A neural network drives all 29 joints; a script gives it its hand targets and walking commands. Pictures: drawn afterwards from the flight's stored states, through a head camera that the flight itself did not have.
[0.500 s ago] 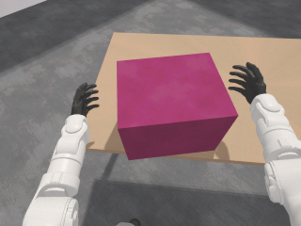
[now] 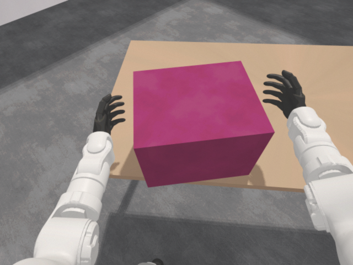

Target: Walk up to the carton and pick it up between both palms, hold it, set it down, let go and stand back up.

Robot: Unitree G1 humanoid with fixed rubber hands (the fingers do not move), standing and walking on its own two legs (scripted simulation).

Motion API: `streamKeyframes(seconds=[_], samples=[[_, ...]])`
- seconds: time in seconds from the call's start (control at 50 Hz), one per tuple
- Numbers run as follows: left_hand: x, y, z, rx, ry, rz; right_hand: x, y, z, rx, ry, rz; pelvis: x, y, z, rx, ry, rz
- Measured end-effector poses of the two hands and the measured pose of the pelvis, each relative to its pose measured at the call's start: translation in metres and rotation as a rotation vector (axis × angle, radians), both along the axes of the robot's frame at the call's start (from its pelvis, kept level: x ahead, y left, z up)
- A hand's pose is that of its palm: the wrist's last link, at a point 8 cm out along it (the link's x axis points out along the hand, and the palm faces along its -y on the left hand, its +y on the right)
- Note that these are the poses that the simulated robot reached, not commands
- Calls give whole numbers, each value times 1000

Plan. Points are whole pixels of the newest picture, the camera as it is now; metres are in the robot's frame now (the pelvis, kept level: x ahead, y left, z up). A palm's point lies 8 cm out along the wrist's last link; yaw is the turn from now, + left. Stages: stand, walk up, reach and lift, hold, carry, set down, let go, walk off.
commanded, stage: reach and lift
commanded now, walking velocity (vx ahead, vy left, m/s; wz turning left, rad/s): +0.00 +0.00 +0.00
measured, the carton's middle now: (193, 125) +0.44 +0.05 +0.02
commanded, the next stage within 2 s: none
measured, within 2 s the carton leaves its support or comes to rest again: neither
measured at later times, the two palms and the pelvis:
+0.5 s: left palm (113, 126) +0.36 +0.23 +0.07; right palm (278, 106) +0.47 -0.14 +0.10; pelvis +0.00 +0.00 +0.00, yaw +1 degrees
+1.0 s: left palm (114, 125) +0.37 +0.23 +0.07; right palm (278, 105) +0.47 -0.13 +0.10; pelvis +0.00 +0.00 +0.00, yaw +0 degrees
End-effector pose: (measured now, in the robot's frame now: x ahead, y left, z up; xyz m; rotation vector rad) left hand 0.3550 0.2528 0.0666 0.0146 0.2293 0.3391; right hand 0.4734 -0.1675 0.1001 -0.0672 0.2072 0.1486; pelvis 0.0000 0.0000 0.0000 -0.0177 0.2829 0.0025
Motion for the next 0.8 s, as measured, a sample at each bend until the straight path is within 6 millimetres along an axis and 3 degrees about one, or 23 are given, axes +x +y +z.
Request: streamKeyframes(seconds=[0.2,0.38,0.8], samples=[[15,-19,12,-8,-36,-4,3,34,-1,16,10,22,-2,-1,-2,-2,16,7],[9,-22,1,-19,-20,17,-3,31,-3,-11,15,-17,0,-2,0,-3,-14,11],[11,-23,4,-18,-13,32,-4,31,-1,-6,35,-21,2,1,2,1,-26,5]])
